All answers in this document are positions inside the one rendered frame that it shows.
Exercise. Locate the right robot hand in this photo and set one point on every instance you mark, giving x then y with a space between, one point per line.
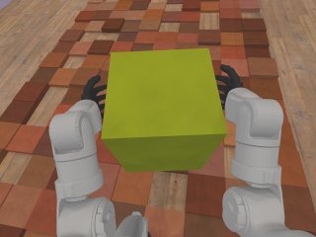
231 83

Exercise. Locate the robot left thigh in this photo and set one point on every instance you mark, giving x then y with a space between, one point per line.
133 226

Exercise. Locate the left robot upper arm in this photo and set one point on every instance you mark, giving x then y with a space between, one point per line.
89 217

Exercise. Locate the robot left shin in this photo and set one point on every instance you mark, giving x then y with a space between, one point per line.
136 213

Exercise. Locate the carton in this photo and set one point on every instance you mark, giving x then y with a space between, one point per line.
162 110

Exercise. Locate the right robot upper arm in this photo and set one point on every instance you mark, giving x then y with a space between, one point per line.
256 212

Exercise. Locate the robot left forearm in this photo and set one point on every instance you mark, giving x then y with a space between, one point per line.
72 137

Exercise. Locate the robot right forearm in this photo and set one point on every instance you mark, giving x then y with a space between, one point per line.
258 133

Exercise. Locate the left robot hand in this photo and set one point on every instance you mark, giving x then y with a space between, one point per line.
90 93

